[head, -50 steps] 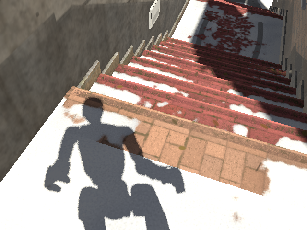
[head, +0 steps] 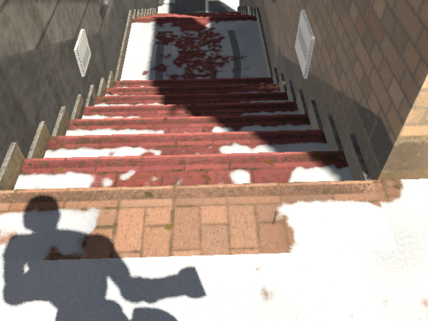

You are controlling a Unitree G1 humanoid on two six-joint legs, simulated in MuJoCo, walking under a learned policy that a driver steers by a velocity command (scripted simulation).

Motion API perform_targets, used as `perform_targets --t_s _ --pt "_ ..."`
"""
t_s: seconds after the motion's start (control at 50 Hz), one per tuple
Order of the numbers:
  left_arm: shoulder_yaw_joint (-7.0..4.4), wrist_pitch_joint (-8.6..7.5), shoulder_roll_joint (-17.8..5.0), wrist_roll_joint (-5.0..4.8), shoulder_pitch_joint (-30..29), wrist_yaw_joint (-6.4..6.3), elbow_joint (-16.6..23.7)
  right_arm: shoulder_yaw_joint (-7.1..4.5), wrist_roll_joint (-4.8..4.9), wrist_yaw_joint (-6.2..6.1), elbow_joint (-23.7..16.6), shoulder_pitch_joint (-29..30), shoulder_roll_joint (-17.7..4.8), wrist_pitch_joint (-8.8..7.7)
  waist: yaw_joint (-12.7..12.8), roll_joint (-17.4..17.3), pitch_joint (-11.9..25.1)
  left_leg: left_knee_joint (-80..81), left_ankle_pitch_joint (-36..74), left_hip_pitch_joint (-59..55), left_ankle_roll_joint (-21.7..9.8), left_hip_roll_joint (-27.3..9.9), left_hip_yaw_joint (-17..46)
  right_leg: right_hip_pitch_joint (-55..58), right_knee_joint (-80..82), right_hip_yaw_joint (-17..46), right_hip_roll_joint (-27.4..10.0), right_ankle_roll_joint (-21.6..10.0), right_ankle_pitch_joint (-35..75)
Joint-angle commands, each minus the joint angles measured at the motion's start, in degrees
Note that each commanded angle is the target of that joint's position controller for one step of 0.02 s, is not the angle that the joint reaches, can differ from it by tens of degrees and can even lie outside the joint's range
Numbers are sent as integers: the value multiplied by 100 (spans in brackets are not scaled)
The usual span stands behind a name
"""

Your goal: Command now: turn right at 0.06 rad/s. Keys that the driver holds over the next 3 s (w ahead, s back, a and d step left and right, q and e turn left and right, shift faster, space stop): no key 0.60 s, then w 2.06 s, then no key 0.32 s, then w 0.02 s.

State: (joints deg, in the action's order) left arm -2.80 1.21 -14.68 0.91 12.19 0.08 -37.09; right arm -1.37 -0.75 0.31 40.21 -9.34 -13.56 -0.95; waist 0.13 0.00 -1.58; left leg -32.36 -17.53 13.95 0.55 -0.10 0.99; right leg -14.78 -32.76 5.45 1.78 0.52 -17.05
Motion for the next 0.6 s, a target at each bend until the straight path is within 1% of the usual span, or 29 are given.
perform_targets --t_s 0.02,0.12,0.24,0.4,0.6 --pt "-141 -131 -567 -1 -220 -25 451 -183 7 -17 -424 89 -632 -58 -82 246 315 397 767 -157 -162 -264 245 -65 577 425 -371 -193 887" --pt "-129 -141 -506 -2 -156 -63 459 -187 13 -16 -402 63 -580 -70 -46 142 303 415 780 -102 -121 -251 239 2 549 418 -363 -189 890" --pt "-122 -143 -401 -8 -134 -90 468 -201 20 -44 -348 -22 -544 -90 -24 45 304 441 773 -41 -90 -251 247 78 502 371 -333 -186 956" --pt "-134 -152 -278 -16 -130 -115 450 -219 26 -88 -287 -141 -493 -107 -25 35 283 464 719 13 -89 -250 262 99 470 310 -295 -152 989" --pt "-159 -171 -183 -26 -68 -151 372 -233 35 -116 -215 -239 -400 -120 -31 34 255 490 667 46 -118 -235 270 91 452 257 -272 -97 997"
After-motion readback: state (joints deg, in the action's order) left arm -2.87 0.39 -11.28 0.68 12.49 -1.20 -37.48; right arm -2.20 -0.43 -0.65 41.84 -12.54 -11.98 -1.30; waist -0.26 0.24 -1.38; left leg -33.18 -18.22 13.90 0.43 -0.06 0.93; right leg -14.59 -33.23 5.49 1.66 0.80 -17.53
